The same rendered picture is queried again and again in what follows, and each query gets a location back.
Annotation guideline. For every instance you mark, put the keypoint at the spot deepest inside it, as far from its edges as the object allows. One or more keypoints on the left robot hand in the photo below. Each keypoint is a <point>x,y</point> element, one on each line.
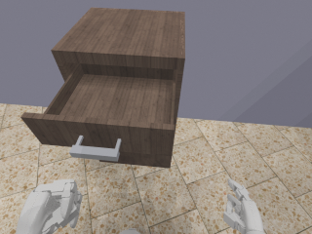
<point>59,199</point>

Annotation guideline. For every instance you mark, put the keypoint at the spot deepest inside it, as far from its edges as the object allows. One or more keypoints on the cabinet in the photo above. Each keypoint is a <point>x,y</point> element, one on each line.
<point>127,37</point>

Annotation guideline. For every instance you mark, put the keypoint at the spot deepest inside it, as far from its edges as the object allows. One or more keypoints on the handle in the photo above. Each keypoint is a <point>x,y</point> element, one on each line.
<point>95,153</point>

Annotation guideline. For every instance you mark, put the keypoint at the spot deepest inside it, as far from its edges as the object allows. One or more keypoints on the drawer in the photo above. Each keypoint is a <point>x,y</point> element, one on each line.
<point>105,102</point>

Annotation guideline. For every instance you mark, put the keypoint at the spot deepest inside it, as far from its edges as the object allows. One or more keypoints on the right robot hand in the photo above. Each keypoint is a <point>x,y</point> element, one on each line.
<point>246,216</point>

